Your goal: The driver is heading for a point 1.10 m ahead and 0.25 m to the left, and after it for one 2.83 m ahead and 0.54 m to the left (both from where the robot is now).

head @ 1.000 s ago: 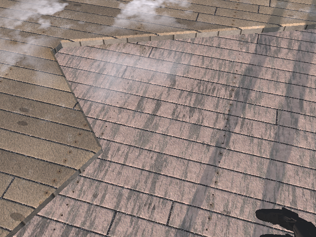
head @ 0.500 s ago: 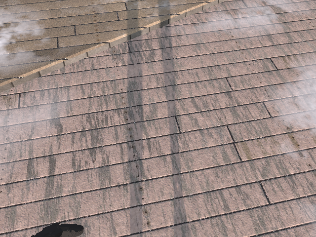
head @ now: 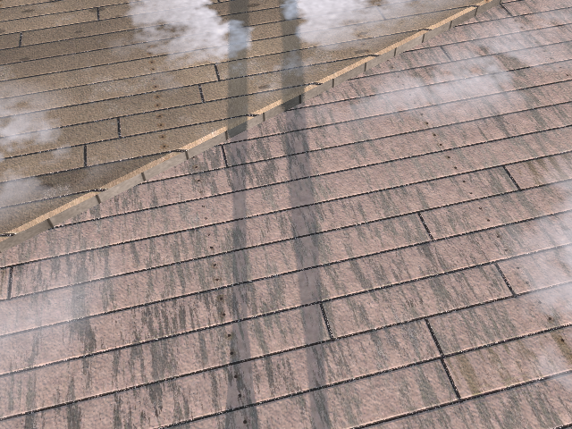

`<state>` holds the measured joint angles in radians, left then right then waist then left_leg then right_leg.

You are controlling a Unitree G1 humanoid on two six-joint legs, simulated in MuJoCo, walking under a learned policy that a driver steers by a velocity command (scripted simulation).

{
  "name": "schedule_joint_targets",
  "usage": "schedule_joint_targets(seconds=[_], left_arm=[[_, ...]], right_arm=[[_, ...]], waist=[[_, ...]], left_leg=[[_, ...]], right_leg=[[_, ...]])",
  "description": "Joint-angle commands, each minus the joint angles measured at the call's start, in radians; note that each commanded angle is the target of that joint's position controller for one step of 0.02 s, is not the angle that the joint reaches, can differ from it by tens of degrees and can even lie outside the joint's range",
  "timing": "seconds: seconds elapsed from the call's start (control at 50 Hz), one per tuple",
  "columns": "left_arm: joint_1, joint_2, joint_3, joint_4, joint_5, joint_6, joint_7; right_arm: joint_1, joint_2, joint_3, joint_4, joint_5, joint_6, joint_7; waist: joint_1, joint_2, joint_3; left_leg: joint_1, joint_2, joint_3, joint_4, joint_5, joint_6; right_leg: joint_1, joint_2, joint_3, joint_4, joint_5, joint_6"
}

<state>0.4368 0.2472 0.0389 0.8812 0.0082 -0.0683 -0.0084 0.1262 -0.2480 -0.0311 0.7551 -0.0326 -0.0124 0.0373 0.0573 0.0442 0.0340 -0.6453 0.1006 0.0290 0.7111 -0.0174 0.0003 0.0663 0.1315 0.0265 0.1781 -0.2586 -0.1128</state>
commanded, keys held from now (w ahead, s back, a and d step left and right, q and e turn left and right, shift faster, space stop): w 0.62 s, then w+q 0.38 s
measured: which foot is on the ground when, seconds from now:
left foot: up 0.00-0.10, down 0.12-0.70, up 0.72-1.00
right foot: down 0.00-0.14, up 0.16-0.66, down 0.68-1.00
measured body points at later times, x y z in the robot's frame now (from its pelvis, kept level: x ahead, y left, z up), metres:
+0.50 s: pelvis +0.27 +0.04 +0.01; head +0.29 +0.05 +0.46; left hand +0.42 +0.28 -0.12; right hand +0.24 -0.21 -0.13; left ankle +0.21 +0.11 -0.74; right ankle +0.42 -0.11 -0.69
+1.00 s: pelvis +0.54 -0.01 +0.01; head +0.56 -0.02 +0.46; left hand +0.50 +0.25 -0.13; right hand +0.67 -0.25 -0.13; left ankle +0.63 +0.16 -0.67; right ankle +0.50 -0.08 -0.74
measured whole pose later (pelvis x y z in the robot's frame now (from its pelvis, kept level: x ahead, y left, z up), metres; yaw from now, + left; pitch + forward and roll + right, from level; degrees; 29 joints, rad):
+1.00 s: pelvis +0.54 -0.01 +0.01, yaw +9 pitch +0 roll -1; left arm 0.38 0.22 0.04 0.96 0.02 -0.10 0.01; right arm 0.21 -0.25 -0.06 0.90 -0.03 0.00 0.04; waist 0.01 0.04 0.04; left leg -0.65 0.10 0.00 0.96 -0.07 0.05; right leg -0.02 0.04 -0.22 0.24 -0.22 -0.07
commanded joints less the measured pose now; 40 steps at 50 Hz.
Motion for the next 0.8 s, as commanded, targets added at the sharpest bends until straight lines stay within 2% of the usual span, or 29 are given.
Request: schedule_joint_targets(seconds=[0.02,0.06,0.08,0.1,0.12,0.14,0.16,0.18,0.2,0.22,0.24,0.26,0.28,0.32,0.36,0.4,0.46,0.56,0.62,0.64,0.66,0.68,0.7,0.72,0.74,0.76,0.78,0.8], left_arm=[[0.066,0.143,0.027,-0.012,0.009,-0.010,0.013],[0.045,0.158,0.027,-0.003,0.014,-0.010,0.021],[0.025,0.168,0.028,-0.002,0.016,-0.011,0.024],[0.014,0.180,0.030,0.002,0.020,-0.011,0.024],[-0.001,0.181,0.028,0.005,0.016,-0.010,0.022],[0.000,0.148,0.015,-0.022,0.008,-0.015,0.020],[0.128,0.057,0.001,-0.032,-0.028,-0.014,0.011],[0.049,0.147,0.018,-0.022,0.009,-0.010,0.017],[-0.014,0.137,0.020,-0.041,0.008,-0.012,0.011],[-0.051,0.119,0.013,-0.047,0.009,-0.013,0.006],[-0.073,0.105,0.012,-0.047,0.016,-0.002,0.000],[-0.029,0.092,0.008,-0.043,0.024,0.011,-0.006],[-0.025,0.086,0.006,-0.032,0.030,0.021,-0.010],[-0.054,0.073,0.003,-0.035,0.032,0.031,-0.018],[-0.145,0.071,0.001,-0.063,0.032,0.034,-0.024],[-0.231,0.066,-0.003,-0.088,0.029,0.034,-0.025],[-0.345,0.044,-0.014,-0.119,0.023,0.029,-0.028],[-0.462,0.051,-0.017,-0.153,0.020,0.022,-0.025],[-0.432,0.070,-0.007,-0.150,0.022,0.013,-0.019],[-0.366,0.082,0.001,-0.130,0.025,0.007,-0.013],[-0.220,0.097,0.012,-0.081,0.031,-0.004,-0.004],[-0.038,0.155,0.032,-0.034,0.052,-0.017,0.009],[0.055,0.268,0.064,-0.028,0.071,-0.014,0.017],[0.014,0.232,0.060,-0.032,0.032,0.000,0.010],[-0.091,0.172,0.043,-0.042,0.019,0.002,0.007],[-0.159,0.110,0.028,-0.050,0.016,-0.004,0.004],[-0.186,0.081,0.021,-0.047,0.016,-0.011,0.005],[-0.193,0.060,0.014,-0.035,0.011,-0.018,0.010]], right_arm=[[-0.161,-0.065,-0.010,-0.113,0.003,-0.025,0.003],[-0.133,-0.074,-0.012,-0.109,0.004,-0.032,0.001],[-0.076,-0.083,-0.017,-0.091,0.006,-0.035,-0.006],[0.021,-0.103,-0.027,-0.059,0.006,-0.039,-0.017],[0.180,-0.123,-0.038,-0.008,0.000,-0.049,-0.030],[0.353,-0.192,-0.057,0.025,-0.024,-0.056,-0.046],[0.396,-0.299,-0.087,0.038,-0.032,-0.053,-0.042],[0.320,-0.215,-0.069,0.034,0.010,-0.044,-0.029],[0.213,-0.167,-0.055,0.020,0.019,-0.044,-0.026],[0.166,-0.118,-0.043,0.020,0.014,-0.048,-0.022],[0.150,-0.089,-0.032,0.032,0.015,-0.054,-0.022],[0.147,-0.087,-0.029,0.045,0.019,-0.059,-0.026],[0.165,-0.080,-0.028,0.058,0.019,-0.068,-0.024],[0.197,-0.097,-0.032,0.085,0.025,-0.082,-0.022],[0.230,-0.110,-0.035,0.107,0.027,-0.086,-0.023],[0.261,-0.105,-0.033,0.127,0.028,-0.083,-0.021],[0.300,-0.105,-0.032,0.151,0.030,-0.083,-0.021],[0.363,-0.117,-0.032,0.192,0.020,-0.079,-0.031],[0.341,-0.133,-0.036,0.204,0.014,-0.073,-0.041],[0.332,-0.137,-0.036,0.207,0.013,-0.070,-0.044],[0.317,-0.137,-0.034,0.209,0.016,-0.066,-0.043],[0.308,-0.114,-0.025,0.188,0.024,-0.067,-0.041],[0.410,0.000,0.002,0.153,0.063,-0.068,-0.033],[0.389,-0.102,-0.027,0.176,0.036,-0.059,-0.044],[0.321,-0.114,-0.037,0.164,0.029,-0.055,-0.042],[0.284,-0.088,-0.031,0.160,0.030,-0.056,-0.035],[0.273,-0.071,-0.032,0.165,0.025,-0.048,-0.030],[0.285,-0.060,-0.032,0.171,0.009,-0.033,-0.022]], waist=[[0.020,-0.102,0.063],[-0.010,-0.110,0.058],[-0.040,-0.119,0.031],[-0.082,-0.124,-0.026],[-0.157,-0.097,-0.115],[-0.218,-0.021,-0.240],[-0.156,0.233,-0.354],[-0.144,0.066,-0.276],[-0.101,0.019,-0.127],[-0.085,-0.027,-0.066],[-0.061,-0.030,-0.016],[-0.032,0.037,-0.027],[-0.031,0.033,-0.024],[-0.024,0.019,-0.011],[-0.038,0.013,0.024],[-0.056,0.010,0.040],[-0.084,0.015,0.049],[-0.114,0.023,0.058],[-0.081,0.031,0.046],[-0.051,0.031,0.013],[0.017,0.002,-0.061],[0.082,-0.056,-0.181],[0.058,-0.273,-0.330],[0.050,-0.194,-0.322],[0.004,-0.129,-0.162],[-0.018,-0.101,-0.069],[-0.039,-0.112,-0.024],[-0.063,-0.126,0.003]], left_leg=[[-0.039,-0.038,0.025,-0.083,-0.013,0.030],[0.044,-0.068,0.034,-0.135,-0.081,0.063],[0.141,-0.100,0.046,-0.157,-0.122,0.081],[0.269,-0.138,0.059,-0.177,-0.158,0.101],[0.477,-0.141,0.056,-0.240,-0.114,0.129],[0.742,0.047,-0.140,-0.249,-0.196,0.180],[0.983,0.326,-0.647,-0.337,-0.237,0.329],[0.891,0.289,-0.716,-0.415,-0.257,0.303],[0.740,0.261,-0.537,-0.431,-0.241,0.282],[0.640,0.217,-0.435,-0.466,-0.161,0.261],[0.560,0.151,-0.334,-0.496,-0.101,0.214],[0.515,0.142,-0.286,-0.514,-0.056,0.212],[0.494,0.128,-0.260,-0.530,-0.002,0.213],[0.482,0.110,-0.209,-0.566,0.014,0.221],[0.496,0.100,-0.171,-0.603,0.027,0.224],[0.525,0.080,-0.135,-0.616,0.051,0.217],[0.548,0.057,-0.086,-0.608,0.110,0.196],[0.668,0.100,-0.080,-0.558,0.219,0.188],[0.730,0.129,-0.077,-0.470,0.390,0.171],[0.724,0.121,-0.077,-0.381,0.514,0.159],[0.685,0.084,-0.054,-0.213,0.558,0.141],[0.519,0.036,-0.028,0.028,0.357,0.123],[0.163,-0.123,0.051,0.406,-0.205,0.072],[0.070,-0.144,-0.062,0.527,-0.491,0.089],[0.039,-0.085,-0.097,0.538,-0.413,0.098],[0.056,-0.045,-0.092,0.490,-0.340,0.096],[0.086,-0.023,-0.086,0.448,-0.303,0.092],[0.121,-0.008,-0.084,0.423,-0.275,0.084]], right_leg=[[0.036,-0.311,0.123,0.012,0.567,-0.085],[0.053,-0.327,0.111,0.059,0.702,-0.072],[0.048,-0.322,0.097,0.118,0.846,-0.057],[0.045,-0.310,0.084,0.234,0.974,-0.044],[-0.014,-0.272,0.048,0.422,0.954,-0.026],[-0.203,-0.227,0.019,0.699,0.649,-0.012],[-0.554,-0.019,-0.037,1.082,-0.114,0.038],[-0.647,-0.050,0.084,1.155,-0.210,0.017],[-0.669,-0.102,0.082,1.129,-0.128,0.017],[-0.651,-0.139,0.065,1.078,-0.079,0.019],[-0.619,-0.169,0.050,1.026,-0.058,0.020],[-0.570,-0.180,0.039,0.990,-0.048,0.034],[-0.551,-0.187,0.030,0.976,-0.041,0.044],[-0.580,-0.202,0.007,0.937,-0.009,0.062],[-0.660,-0.229,-0.015,0.863,0.063,0.082],[-0.710,-0.242,-0.035,0.766,0.132,0.098],[-0.692,-0.230,-0.065,0.593,0.226,0.107],[-0.663,-0.196,-0.085,0.433,0.237,0.079],[-0.582,-0.163,-0.091,0.372,0.131,0.035],[-0.480,-0.134,-0.097,0.345,0.097,0.020],[-0.296,-0.109,-0.106,0.274,0.121,-0.003],[-0.028,-0.227,0.016,0.263,0.088,-0.044],[0.276,-0.540,0.461,0.200,-0.038,-0.153],[0.200,-0.575,0.610,0.103,-0.066,-0.161],[0.055,-0.530,0.445,0.080,-0.106,-0.127],[-0.075,-0.485,0.322,0.029,-0.060,-0.097],[-0.149,-0.442,0.226,-0.005,-0.012,-0.059],[-0.209,-0.400,0.143,-0.030,0.042,-0.025]])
